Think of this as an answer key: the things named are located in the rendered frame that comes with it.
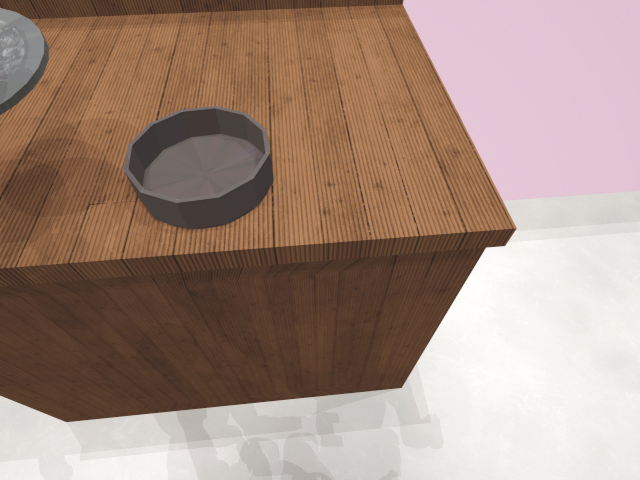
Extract table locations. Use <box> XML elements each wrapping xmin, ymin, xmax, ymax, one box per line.
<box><xmin>0</xmin><ymin>0</ymin><xmax>517</xmax><ymax>422</ymax></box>

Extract lid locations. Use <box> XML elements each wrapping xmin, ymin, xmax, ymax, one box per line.
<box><xmin>0</xmin><ymin>8</ymin><xmax>49</xmax><ymax>115</ymax></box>

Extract pot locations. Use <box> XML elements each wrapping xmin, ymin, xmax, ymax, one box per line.
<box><xmin>123</xmin><ymin>106</ymin><xmax>274</xmax><ymax>229</ymax></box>

